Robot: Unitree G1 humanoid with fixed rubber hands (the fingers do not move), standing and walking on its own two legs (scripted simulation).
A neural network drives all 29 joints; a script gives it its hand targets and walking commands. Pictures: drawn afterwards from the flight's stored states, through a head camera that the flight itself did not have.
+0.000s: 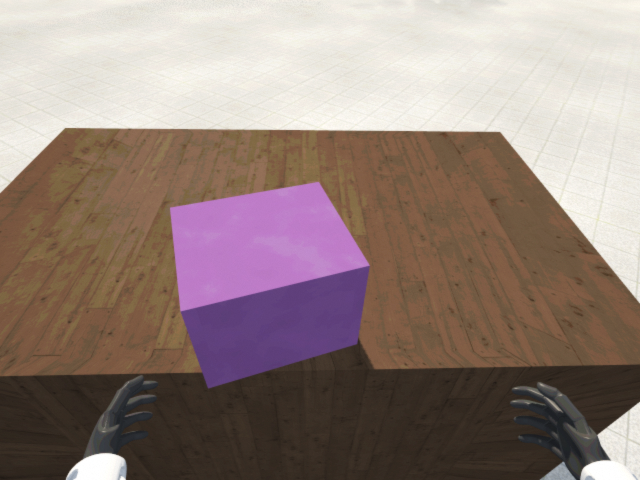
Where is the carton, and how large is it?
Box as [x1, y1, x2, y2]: [170, 182, 369, 387]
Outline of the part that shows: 318,182 170,208 180,311 208,387 356,343 369,265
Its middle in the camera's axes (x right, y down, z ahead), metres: -0.08 +0.06 +0.59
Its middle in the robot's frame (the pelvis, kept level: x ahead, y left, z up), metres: +0.42 +0.09 +0.03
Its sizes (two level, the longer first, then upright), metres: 0.232 0.199 0.179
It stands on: a pedestal, 0.72 m high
